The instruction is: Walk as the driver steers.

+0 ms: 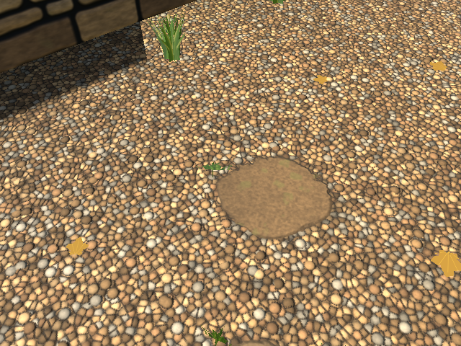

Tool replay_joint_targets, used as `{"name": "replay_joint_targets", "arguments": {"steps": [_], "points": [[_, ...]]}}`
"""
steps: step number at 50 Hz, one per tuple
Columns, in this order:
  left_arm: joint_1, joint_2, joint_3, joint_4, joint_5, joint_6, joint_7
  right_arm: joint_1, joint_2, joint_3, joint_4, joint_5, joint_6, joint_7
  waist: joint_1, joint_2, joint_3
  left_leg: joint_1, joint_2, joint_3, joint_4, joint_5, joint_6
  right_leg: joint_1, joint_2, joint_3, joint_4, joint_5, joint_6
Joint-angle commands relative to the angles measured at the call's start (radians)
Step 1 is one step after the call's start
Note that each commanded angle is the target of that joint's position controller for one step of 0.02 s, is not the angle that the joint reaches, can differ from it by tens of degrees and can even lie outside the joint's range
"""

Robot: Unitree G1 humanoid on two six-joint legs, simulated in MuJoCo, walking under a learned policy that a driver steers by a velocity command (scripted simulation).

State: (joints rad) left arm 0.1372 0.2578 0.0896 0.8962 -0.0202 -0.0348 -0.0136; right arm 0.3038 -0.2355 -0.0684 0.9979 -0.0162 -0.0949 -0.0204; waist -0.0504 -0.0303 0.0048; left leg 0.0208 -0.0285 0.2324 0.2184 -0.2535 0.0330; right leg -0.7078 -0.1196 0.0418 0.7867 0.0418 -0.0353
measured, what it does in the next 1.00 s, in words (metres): walks ahead, turning right: right foot, then left foot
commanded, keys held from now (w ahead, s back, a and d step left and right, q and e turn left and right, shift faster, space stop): w+e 0.32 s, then w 0.68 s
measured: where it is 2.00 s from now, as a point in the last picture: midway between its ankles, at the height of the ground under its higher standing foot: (299, 180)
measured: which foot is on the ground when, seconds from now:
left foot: down 0.00-0.16, up 0.18-0.66, down 0.68-1.00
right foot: up 0.00-0.16, down 0.18-0.70, up 0.72-1.00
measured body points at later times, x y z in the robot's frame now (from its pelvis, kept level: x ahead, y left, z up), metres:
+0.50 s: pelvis +0.29 -0.06 +0.00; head +0.32 -0.09 +0.45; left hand +0.41 +0.19 -0.11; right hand +0.42 -0.36 -0.10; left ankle +0.52 +0.08 -0.68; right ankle +0.23 -0.12 -0.74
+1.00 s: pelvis +0.59 -0.08 +0.01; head +0.62 -0.09 +0.45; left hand +0.84 +0.11 -0.10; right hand +0.53 -0.35 -0.12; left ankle +0.58 +0.01 -0.74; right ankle +0.69 -0.30 -0.68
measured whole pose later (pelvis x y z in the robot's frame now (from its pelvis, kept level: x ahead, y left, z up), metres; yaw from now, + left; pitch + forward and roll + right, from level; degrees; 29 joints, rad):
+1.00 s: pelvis +0.59 -0.08 +0.01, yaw -17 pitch +2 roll +1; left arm 0.13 0.28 0.06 0.76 -0.01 -0.07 0.00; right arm 0.33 -0.25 -0.05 0.93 0.01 -0.09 0.01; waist -0.07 -0.04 0.01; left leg -0.09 -0.06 0.04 0.24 -0.18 0.06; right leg -0.68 -0.12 0.05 0.77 -0.05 0.00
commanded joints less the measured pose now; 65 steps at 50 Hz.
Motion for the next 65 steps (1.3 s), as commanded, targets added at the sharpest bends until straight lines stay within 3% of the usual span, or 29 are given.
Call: {"name": "replay_joint_targets", "arguments": {"steps": [1, 5, 8, 9, 10, 11, 12, 13, 15, 18, 23, 28, 31, 33, 34, 35, 36, 37, 38, 40, 44, 50, 54, 57, 60, 61, 62, 63, 65], "points": [[-0.132, 0.015, -0.011, -0.102, 0.002, -0.01, -0.022, 0.004, -0.165, -0.034, -0.048, 0.011, 0.002, -0.012, -0.016, 0.053, 0.101, -0.01, 0.303, -0.052, -0.087, 0.357, 0.112, -0.029, 0.004, -0.05, -0.093, 0.017, -0.012], [-0.15, 0.044, -0.004, -0.157, -0.002, -0.007, -0.048, 0.001, -0.204, -0.048, -0.057, 0.029, 0.033, -0.015, 0.016, 0.092, 0.072, 0.105, 0.334, -0.001, 0.064, 0.75, 0.088, 0.048, 0.07, -0.138, -0.143, -0.155, -0.06], [0.138, 0.158, 0.056, -0.11, -0.012, -0.004, -0.041, -0.052, -0.236, -0.053, -0.081, 0.039, 0.053, -0.02, 0.191, 0.12, -0.099, 0.024, 0.29, 0.034, 0.491, 1.005, 0.035, 0.474, 0.186, -0.182, -0.221, -0.185, -0.143], [0.282, 0.251, 0.091, -0.078, -0.008, 0.005, -0.016, -0.045, -0.209, -0.043, -0.101, 0.021, 0.043, -0.02, 0.238, 0.005, -0.19, -0.226, 0.242, 0.035, 0.803, 0.66, -0.014, 0.775, 0.07, 0.038, -0.26, -0.196, -0.201], [0.246, 0.33, 0.096, -0.084, -0.014, -0.003, -0.013, 0.043, -0.045, 0.004, -0.151, -0.005, 0.009, 0.001, 0.1, -0.224, -0.263, -0.673, 0.015, -0.095, 1.134, -0.305, -0.071, 1.077, -0.166, 0.608, -0.359, -0.321, -0.39], [0.292, 0.252, 0.07, -0.103, 0.001, -0.015, -0.016, -0.078, -0.119, -0.006, -0.177, 0.04, -0.039, 0.018, 0.171, -0.105, -0.341, -0.792, 0.009, -0.308, 1.215, -0.338, -0.045, 1.125, -0.209, 0.767, -0.49, -0.376, -0.394], [0.255, 0.199, 0.055, -0.099, 0.008, -0.027, -0.016, -0.165, -0.151, -0.015, -0.204, 0.072, -0.063, 0.026, 0.176, -0.066, -0.21, -0.87, 0.058, -0.314, 1.185, -0.243, -0.015, 1.043, -0.184, 0.62, -0.504, -0.291, -0.343], [0.184, 0.162, 0.044, -0.113, 0.002, -0.036, -0.016, -0.168, -0.146, -0.014, -0.197, 0.059, -0.072, 0.021, 0.128, 0.012, -0.135, -0.828, 0.105, -0.315, 1.094, -0.156, -0.004, 0.892, -0.14, 0.493, -0.5, -0.198, -0.307], [0.073, 0.108, 0.024, -0.15, 0.013, -0.04, -0.009, -0.137, -0.167, -0.032, -0.18, 0.025, -0.053, 0.014, 0.05, 0.021, -0.074, -0.677, 0.154, -0.32, 0.963, -0.083, -0.021, 0.654, -0.078, 0.348, -0.532, -0.04, -0.275], [0.083, 0.135, 0.025, -0.155, 0.011, -0.044, 0.01, -0.136, -0.134, -0.029, -0.189, 0.01, -0.016, 0.012, 0.025, 0.017, -0.042, -0.631, 0.16, -0.286, 0.818, -0.019, -0.068, 0.531, -0.052, 0.254, -0.572, 0.076, -0.271], [0.165, 0.148, 0.024, -0.124, 0.007, -0.04, 0.028, -0.305, -0.085, -0.003, -0.231, 0.01, -0.015, 0.024, 0.098, -0.03, 0.0, -0.572, 0.112, -0.242, 0.441, 0.339, -0.082, 0.475, 0.027, 0.113, -0.584, 0.048, -0.195], [0.243, 0.15, 0.022, -0.08, 0.004, -0.038, 0.023, -0.409, -0.116, 0.0, -0.272, 0.025, -0.027, 0.046, 0.143, -0.05, 0.042, -0.616, 0.087, -0.253, 0.299, 0.359, -0.038, 0.626, -0.051, 0.177, -0.539, -0.034, -0.179], [0.249, 0.165, 0.027, -0.068, 0.007, -0.024, 0.032, -0.369, -0.145, -0.007, -0.273, 0.025, -0.038, 0.057, 0.108, -0.075, 0.033, -0.596, 0.071, -0.246, 0.267, 0.233, 0.008, 0.739, -0.099, 0.206, -0.464, 0.119, -0.154], [0.21, 0.161, 0.021, -0.081, 0.009, -0.017, 0.033, -0.177, -0.196, -0.034, -0.219, 0.018, -0.043, 0.053, 0.003, -0.071, -0.085, -0.325, 0.029, -0.204, 0.243, 0.233, 0.06, 0.722, -0.034, 0.151, -0.254, 0.405, -0.117], [0.198, 0.128, 0.005, -0.102, 0.02, -0.016, 0.031, -0.003, -0.243, -0.046, -0.188, 0.004, -0.042, 0.049, -0.068, -0.011, -0.229, -0.039, 0.157, -0.34, 0.289, 0.265, 0.122, 0.57, 0.024, 0.109, 0.0, 0.258, -0.085], [0.355, 0.04, -0.02, -0.101, 0.01, -0.035, 0.024, 0.116, -0.323, -0.07, -0.156, 0.001, -0.032, 0.05, -0.028, 0.256, -0.38, 0.351, 0.389, -0.782, 0.237, 0.095, 0.291, 0.179, 0.191, 0.038, 0.396, -0.255, 0.002], [0.325, 0.085, -0.018, -0.09, -0.005, -0.049, 0.021, 0.131, -0.238, -0.048, -0.139, 0.029, -0.025, 0.054, -0.055, 0.294, -0.387, 0.387, 0.421, -1.004, 0.089, -0.125, 0.303, 0.011, 0.198, 0.119, 0.519, -0.606, 0.002], [0.221, 0.154, -0.001, -0.12, -0.02, -0.058, 0.017, 0.049, -0.187, -0.031, -0.156, 0.037, -0.022, 0.052, -0.06, 0.197, -0.209, 0.257, 0.388, -0.876, 0.07, -0.207, 0.248, -0.075, 0.135, 0.12, 0.564, -0.547, -0.008], [0.14, 0.152, -0.005, -0.142, -0.018, -0.061, 0.019, -0.026, -0.164, -0.021, -0.177, 0.023, -0.015, 0.047, -0.039, 0.108, -0.119, 0.106, 0.349, -0.75, 0.052, -0.153, 0.215, -0.06, 0.082, 0.076, 0.529, -0.461, -0.015], [0.117, 0.136, 0.004, -0.149, 0.009, -0.055, 0.022, -0.1, -0.123, -0.004, -0.185, 0.001, -0.018, 0.049, 0.024, 0.094, -0.028, -0.111, 0.282, -0.602, 0.0, 0.033, 0.195, 0.029, 0.016, 0.062, 0.395, -0.365, -0.015], [0.123, 0.082, -0.007, -0.153, 0.014, -0.036, 0.025, -0.079, -0.159, -0.01, -0.164, 0.013, -0.024, 0.043, 0.053, 0.108, -0.011, -0.19, 0.255, -0.467, -0.069, 0.229, 0.215, 0.054, -0.014, 0.027, 0.239, -0.291, 0.019], [-0.071, 0.048, -0.026, -0.2, 0.013, -0.047, 0.012, 0.004, -0.192, -0.016, -0.13, 0.031, -0.007, 0.024, -0.007, 0.088, 0.02, -0.168, 0.193, -0.308, -0.089, 0.311, 0.163, 0.091, 0.019, -0.027, -0.13, 0.033, 0.043], [-0.184, 0.053, -0.031, -0.24, 0.002, -0.055, -0.008, 0.082, -0.198, -0.017, -0.095, 0.036, 0.012, 0.024, -0.046, 0.094, 0.052, -0.056, 0.24, -0.321, -0.048, 0.307, 0.159, 0.075, 0.048, -0.037, -0.24, 0.03, 0.029], [-0.188, 0.08, -0.025, -0.256, 0.001, -0.064, -0.024, 0.087, -0.217, -0.024, -0.084, 0.038, 0.03, 0.017, -0.018, 0.114, 0.045, 0.04, 0.285, -0.338, 0.026, 0.42, 0.138, 0.101, 0.066, -0.04, -0.29, -0.081, -0.008], [0.138, 0.185, 0.025, -0.166, 0.015, -0.067, -0.014, 0.042, -0.201, -0.014, -0.103, 0.033, 0.04, 0.01, 0.152, 0.103, -0.168, -0.077, 0.2, -0.256, 0.405, 0.682, 0.074, 0.604, 0.081, -0.052, -0.299, -0.058, -0.092], [0.284, 0.282, 0.048, -0.144, 0.035, -0.062, -0.005, 0.11, -0.118, 0.014, -0.136, 0.015, 0.025, 0.014, 0.161, -0.069, -0.336, -0.431, 0.088, -0.199, 0.783, 0.337, 0.013, 1.011, -0.172, 0.297, -0.27, -0.07, -0.217], [0.319, 0.266, 0.041, -0.125, 0.019, -0.054, -0.009, 0.163, -0.074, 0.031, -0.121, 0.018, 0.002, 0.022, 0.147, -0.236, -0.434, -0.667, -0.023, -0.294, 0.995, -0.334, -0.009, 1.15, -0.29, 0.65, -0.41, -0.219, -0.308], [0.286, 0.191, 0.018, -0.129, 0.008, -0.051, -0.007, 0.068, -0.177, 0.004, -0.135, 0.047, -0.013, 0.031, 0.167, -0.149, -0.312, -0.782, 0.039, -0.348, 1.084, -0.32, 0.004, 1.072, -0.248, 0.582, -0.448, -0.336, -0.262], [0.141, 0.145, 0.0, -0.149, 0.015, -0.049, -0.005, -0.053, -0.185, -0.001, -0.167, 0.046, -0.02, 0.029, 0.119, -0.041, -0.101, -0.781, 0.126, -0.291, 1.013, -0.138, 0.009, 0.774, -0.174, 0.355, -0.515, -0.236, -0.211]]}}
Velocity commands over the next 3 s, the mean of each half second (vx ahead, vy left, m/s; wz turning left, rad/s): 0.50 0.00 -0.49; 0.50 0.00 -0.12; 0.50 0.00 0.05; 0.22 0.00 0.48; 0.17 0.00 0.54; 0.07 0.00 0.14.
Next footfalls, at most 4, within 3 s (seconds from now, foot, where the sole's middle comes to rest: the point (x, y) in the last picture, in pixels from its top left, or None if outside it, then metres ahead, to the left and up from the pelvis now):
0.18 right None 0.27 -0.13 -0.78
0.68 left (232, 310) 0.62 0.00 -0.78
1.20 right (323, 244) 0.83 -0.32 -0.78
1.72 left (265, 171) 1.17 -0.16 -0.78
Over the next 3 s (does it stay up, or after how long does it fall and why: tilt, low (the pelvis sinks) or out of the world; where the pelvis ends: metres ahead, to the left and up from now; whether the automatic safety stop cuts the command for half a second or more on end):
stays up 1.21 -0.19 -0.01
